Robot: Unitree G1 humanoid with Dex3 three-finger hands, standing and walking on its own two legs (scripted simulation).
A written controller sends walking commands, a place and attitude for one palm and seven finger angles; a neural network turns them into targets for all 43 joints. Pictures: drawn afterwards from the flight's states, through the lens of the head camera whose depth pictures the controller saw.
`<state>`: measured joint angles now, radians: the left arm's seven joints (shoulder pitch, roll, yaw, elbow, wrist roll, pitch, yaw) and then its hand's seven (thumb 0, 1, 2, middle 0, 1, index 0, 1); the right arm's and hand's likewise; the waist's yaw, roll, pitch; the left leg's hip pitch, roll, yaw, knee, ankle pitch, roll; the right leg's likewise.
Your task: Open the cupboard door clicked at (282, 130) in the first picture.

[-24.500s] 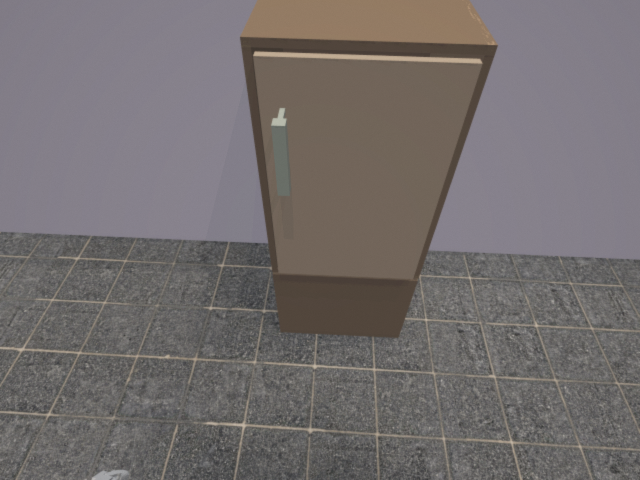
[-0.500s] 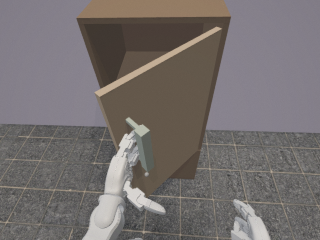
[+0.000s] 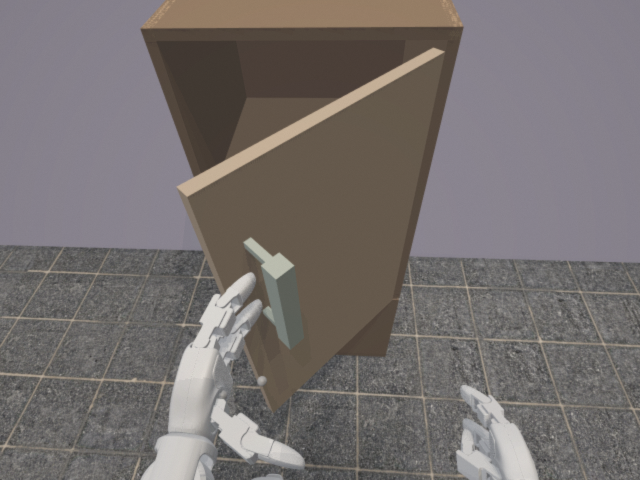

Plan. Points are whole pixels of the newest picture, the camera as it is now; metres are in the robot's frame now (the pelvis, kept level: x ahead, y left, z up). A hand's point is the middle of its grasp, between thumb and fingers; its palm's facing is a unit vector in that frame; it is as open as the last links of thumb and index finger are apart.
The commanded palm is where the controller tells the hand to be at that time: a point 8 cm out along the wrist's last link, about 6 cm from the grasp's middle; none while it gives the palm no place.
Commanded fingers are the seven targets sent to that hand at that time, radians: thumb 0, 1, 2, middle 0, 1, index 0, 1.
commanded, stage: slide the hand sideways off the handle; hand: left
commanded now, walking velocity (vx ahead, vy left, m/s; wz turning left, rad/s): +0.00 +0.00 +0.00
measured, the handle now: (273, 295) +0.31 +0.07 +0.09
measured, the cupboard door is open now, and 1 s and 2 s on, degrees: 47 47 47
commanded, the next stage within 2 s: draw the hand back to the body in 0.44 s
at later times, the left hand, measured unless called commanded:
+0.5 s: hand (208, 420) +0.18 +0.12 +0.08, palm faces -0.03 -1.00 -0.03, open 16.3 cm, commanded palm +0.15 +0.17 +0.08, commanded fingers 0.00 -0.50 0.30 -0.15 -0.30 -0.15 -0.30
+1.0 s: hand (146, 406) +0.17 +0.17 +0.12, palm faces +0.00 -1.00 -0.08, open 16.3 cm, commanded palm +0.14 +0.23 +0.14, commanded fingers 0.00 -0.36 0.36 -0.16 -0.30 -0.16 -0.30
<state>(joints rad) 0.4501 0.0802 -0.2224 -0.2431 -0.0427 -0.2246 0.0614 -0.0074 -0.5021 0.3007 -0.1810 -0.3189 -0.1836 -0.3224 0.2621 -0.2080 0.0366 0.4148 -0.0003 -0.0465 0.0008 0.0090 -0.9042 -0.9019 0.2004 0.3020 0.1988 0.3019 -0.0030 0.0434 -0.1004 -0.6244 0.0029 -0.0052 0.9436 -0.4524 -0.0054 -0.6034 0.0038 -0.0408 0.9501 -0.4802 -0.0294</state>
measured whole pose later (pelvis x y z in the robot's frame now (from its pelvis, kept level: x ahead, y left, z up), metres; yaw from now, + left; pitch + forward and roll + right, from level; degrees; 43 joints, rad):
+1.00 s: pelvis +0.00 +0.01 +0.01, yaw +1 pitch +5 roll -1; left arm 0.64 0.22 0.06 -0.47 -0.24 -0.14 -0.16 -0.01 -0.50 0.30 -0.15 -0.30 -0.15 -0.30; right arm 0.29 -0.23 0.04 0.44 0.05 -0.14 -0.06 0.01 -0.90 -0.90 0.20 0.30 0.20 0.30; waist 0.02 0.07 -0.13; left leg -0.57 0.00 -0.03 0.93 -0.46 0.01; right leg -0.52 0.01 -0.06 0.89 -0.47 -0.01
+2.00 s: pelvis +0.02 +0.01 +0.06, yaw -1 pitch -4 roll +0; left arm 0.48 0.33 0.32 -0.39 -0.06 -0.07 0.12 0.02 0.86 0.89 -0.20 -0.30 -0.20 -0.31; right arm 0.19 -0.23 0.02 0.64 0.00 -0.10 -0.08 0.01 -0.90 -0.90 0.20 0.30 0.20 0.30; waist 0.07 0.06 0.02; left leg -0.10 -0.01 0.01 0.42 -0.24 0.01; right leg -0.07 0.00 -0.02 0.39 -0.25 -0.01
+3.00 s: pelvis -0.08 +0.03 +0.04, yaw +1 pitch -1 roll -2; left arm 0.55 0.42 0.45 -0.52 0.00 -0.20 0.16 0.02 0.89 0.90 -0.21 -0.30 -0.21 -0.31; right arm 0.23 -0.21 0.01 0.56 0.01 -0.07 -0.08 0.01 -0.90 -0.90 0.20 0.30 0.20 0.30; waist 0.00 0.01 0.05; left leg -0.42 -0.02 0.00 0.60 -0.17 0.05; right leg -0.34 0.04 0.04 0.59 -0.23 0.02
